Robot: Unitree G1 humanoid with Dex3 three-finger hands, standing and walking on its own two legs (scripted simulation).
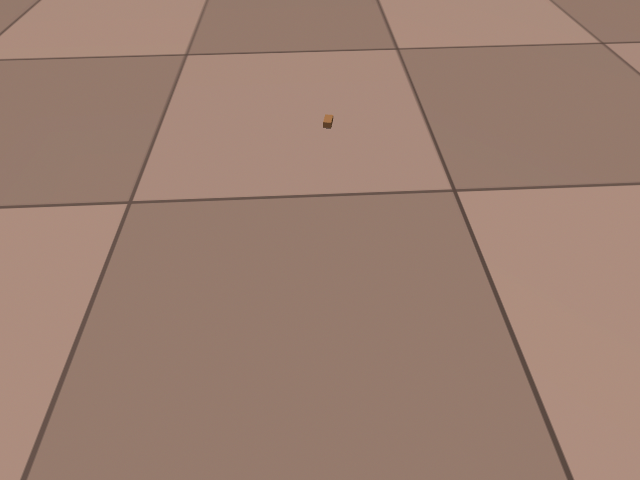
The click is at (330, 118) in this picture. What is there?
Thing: small brick
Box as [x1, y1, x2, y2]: [323, 114, 332, 127]
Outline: 325,114 323,126 330,127 332,122 332,115
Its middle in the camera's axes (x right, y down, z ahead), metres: +0.05 -0.69 +2.21
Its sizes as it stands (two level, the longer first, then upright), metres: 0.081 0.046 0.033
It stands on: the floor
